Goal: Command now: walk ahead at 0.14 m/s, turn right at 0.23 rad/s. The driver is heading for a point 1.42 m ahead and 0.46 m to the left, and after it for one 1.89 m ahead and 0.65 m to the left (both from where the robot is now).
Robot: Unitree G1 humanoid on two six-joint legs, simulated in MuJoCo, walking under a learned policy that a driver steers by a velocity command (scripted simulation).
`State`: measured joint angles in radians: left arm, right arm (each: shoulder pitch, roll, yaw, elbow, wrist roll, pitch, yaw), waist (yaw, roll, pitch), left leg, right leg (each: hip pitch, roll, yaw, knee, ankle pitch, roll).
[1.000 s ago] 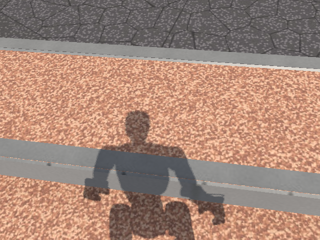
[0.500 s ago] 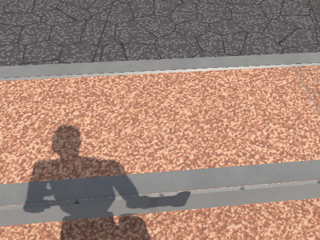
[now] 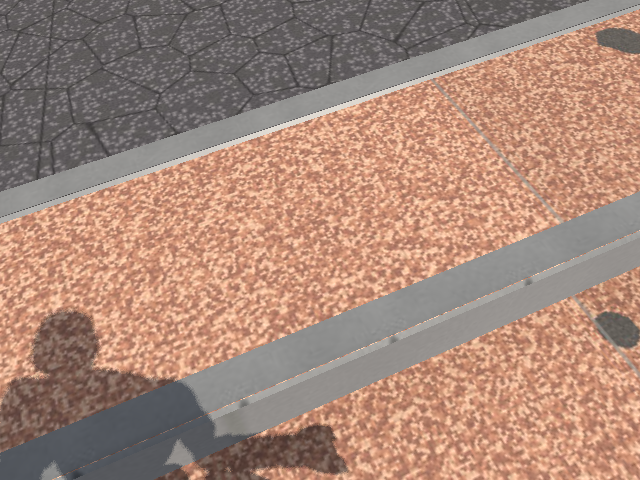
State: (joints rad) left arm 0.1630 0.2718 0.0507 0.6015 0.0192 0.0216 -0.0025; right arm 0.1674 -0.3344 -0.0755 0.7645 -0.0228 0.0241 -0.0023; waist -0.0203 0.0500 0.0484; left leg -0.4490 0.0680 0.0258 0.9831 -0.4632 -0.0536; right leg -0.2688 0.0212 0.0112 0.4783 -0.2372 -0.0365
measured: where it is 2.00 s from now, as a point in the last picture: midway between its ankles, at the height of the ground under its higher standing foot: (379, 470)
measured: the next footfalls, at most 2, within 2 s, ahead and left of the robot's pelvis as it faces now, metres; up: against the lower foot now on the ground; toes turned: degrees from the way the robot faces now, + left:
left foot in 0.28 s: +0.11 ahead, +0.09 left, +0.00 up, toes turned +1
right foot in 0.66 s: +0.23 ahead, -0.10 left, +0.00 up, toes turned -2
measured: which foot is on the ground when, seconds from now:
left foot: up 0.00-0.26, down 0.28-1.00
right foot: down 0.00-0.28, up 0.30-0.64, down 0.66-1.00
